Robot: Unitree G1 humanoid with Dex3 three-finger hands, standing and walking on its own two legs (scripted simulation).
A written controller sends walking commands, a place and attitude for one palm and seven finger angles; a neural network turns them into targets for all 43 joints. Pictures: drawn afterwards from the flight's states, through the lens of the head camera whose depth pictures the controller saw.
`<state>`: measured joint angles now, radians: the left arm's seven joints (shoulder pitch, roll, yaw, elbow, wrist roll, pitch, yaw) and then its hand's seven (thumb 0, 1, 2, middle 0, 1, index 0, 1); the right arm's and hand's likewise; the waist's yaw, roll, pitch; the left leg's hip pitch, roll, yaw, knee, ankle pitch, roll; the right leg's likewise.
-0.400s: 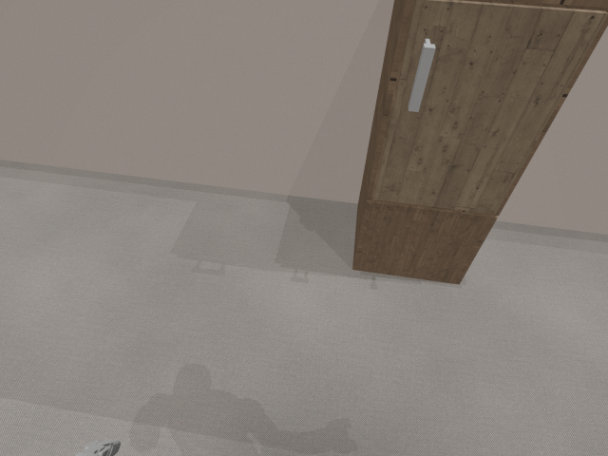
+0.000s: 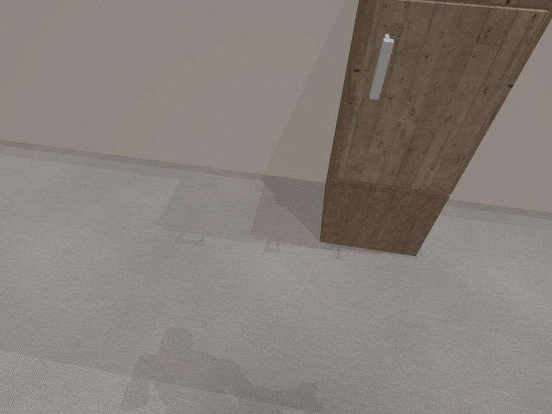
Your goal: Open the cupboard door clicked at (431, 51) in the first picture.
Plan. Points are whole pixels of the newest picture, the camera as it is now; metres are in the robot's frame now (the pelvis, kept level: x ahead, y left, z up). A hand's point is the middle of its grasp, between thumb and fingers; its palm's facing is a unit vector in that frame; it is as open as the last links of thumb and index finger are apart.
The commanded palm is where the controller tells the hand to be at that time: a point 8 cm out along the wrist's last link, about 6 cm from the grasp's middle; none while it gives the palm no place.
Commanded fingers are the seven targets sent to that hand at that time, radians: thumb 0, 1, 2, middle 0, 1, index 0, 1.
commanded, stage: stand and wait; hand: left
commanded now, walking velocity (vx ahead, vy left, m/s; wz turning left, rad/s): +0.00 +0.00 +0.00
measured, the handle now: (380, 67) +0.95 -0.22 +0.09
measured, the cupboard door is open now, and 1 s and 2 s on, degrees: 0 0 0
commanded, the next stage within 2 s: look at it before walking up in 0.42 s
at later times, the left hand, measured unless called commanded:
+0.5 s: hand out of the picture +0.07 +0.24 -0.15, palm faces -0.02 -0.94 -0.34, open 7.4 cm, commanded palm none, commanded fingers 0.00 0.90 0.90 -0.20 -0.30 -0.20 -0.30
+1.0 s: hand out of the picture +0.08 +0.24 -0.15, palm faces -0.03 -0.94 -0.34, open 7.4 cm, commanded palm none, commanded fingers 0.00 0.90 0.90 -0.20 -0.30 -0.20 -0.30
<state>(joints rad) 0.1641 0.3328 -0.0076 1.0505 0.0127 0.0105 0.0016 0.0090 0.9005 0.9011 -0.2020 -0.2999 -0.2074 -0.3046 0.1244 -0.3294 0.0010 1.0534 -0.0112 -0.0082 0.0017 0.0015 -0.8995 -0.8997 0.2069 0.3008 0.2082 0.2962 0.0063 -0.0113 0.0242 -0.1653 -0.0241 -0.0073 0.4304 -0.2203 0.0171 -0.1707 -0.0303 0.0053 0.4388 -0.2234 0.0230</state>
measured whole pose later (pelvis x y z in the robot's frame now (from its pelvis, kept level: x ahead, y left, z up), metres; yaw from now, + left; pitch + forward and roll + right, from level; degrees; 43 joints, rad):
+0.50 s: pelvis +0.00 -0.01 +0.00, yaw +0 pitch -3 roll +0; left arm 0.14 0.34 0.00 1.09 0.01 0.00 0.00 0.01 0.90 0.90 -0.20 -0.30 -0.21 -0.30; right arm 0.14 -0.33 0.00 1.12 -0.01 -0.01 0.00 0.00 -0.90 -0.90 0.21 0.30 0.21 0.30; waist 0.00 0.00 0.03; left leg -0.15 -0.01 -0.01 0.39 -0.19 0.00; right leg -0.16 -0.01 0.00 0.40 -0.20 0.01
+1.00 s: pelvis +0.01 -0.01 +0.00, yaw +0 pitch -2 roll +0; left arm 0.14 0.34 0.00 1.09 0.01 0.00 0.00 0.01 0.90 0.90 -0.20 -0.30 -0.21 -0.30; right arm 0.11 -0.33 0.00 1.12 -0.01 -0.01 0.00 0.00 -0.90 -0.90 0.21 0.30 0.21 0.30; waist 0.00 -0.01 0.04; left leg -0.14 0.00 -0.01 0.37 -0.20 0.00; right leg -0.15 -0.01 0.00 0.38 -0.20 0.00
